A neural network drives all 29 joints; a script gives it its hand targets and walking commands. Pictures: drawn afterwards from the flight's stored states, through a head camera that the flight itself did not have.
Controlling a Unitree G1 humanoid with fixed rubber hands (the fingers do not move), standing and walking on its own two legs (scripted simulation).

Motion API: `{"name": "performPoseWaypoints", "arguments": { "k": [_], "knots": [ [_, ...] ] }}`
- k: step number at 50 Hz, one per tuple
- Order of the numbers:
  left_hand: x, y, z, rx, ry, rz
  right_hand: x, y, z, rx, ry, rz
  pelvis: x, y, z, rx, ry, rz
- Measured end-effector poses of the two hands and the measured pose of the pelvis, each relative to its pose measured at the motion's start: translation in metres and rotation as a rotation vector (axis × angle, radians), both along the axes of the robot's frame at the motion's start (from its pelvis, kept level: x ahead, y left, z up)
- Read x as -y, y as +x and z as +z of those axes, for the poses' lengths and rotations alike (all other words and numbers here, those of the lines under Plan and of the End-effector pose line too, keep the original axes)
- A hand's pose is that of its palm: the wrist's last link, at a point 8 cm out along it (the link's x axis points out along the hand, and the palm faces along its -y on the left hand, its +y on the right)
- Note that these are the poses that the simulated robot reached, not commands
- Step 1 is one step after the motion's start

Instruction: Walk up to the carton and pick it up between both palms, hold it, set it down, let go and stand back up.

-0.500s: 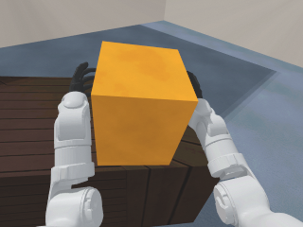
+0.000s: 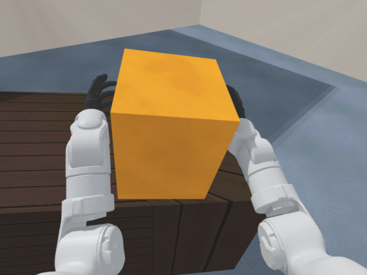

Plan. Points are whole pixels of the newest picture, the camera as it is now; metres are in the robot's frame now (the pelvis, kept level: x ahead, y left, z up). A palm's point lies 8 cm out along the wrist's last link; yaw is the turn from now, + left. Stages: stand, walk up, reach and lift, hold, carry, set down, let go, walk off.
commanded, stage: hold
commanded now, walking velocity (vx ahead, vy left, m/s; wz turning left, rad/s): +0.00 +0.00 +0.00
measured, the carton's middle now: (167, 128) +0.37 +0.01 +0.17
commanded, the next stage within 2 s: set down in 0.48 s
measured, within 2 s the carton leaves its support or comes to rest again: neither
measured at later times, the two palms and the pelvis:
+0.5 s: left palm (94, 114) +0.36 +0.15 +0.21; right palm (234, 120) +0.36 -0.14 +0.20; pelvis +0.00 +0.00 +0.00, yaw +0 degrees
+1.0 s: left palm (98, 121) +0.37 +0.15 +0.18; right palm (226, 130) +0.38 -0.14 +0.15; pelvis +0.01 -0.01 +0.00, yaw +1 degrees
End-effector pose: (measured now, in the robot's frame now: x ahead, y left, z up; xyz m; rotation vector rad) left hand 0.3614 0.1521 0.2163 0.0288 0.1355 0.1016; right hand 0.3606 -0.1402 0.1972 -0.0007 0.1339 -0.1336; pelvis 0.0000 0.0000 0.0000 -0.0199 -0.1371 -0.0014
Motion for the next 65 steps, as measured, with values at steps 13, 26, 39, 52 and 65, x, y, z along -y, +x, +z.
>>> {"name": "performPoseWaypoints", "arguments": {
  "k": [13,26,39,52,65],
  "knots": [
    [0.001,0.0,-0.001,0.003,0.003,0.0,0.001,0.0,-0.001,0.003,-0.002,0.001,0.0,0.002,0.0,0.004,-0.001,0.0],
    [-0.001,-0.002,-0.001,0.003,-0.003,0.003,-0.001,-0.001,0.0,0.003,-0.004,0.004,0.0,0.001,0.0,0.004,-0.001,0.001],
    [-0.002,0.004,0.012,0.086,0.0,0.014,-0.002,0.008,0.008,0.101,-0.001,0.008,0.001,0.002,0.001,0.021,0.009,-0.002],
    [-0.001,0.015,-0.04,0.027,0.023,0.013,-0.003,0.02,-0.05,0.077,-0.034,0.02,0.008,0.012,0.001,0.023,0.009,0.015],
    [0.01,0.029,-0.049,0.034,0.013,0.014,0.008,0.033,-0.048,0.093,-0.075,0.019,0.014,0.017,0.001,-0.023,0.008,0.012]
  ]
}}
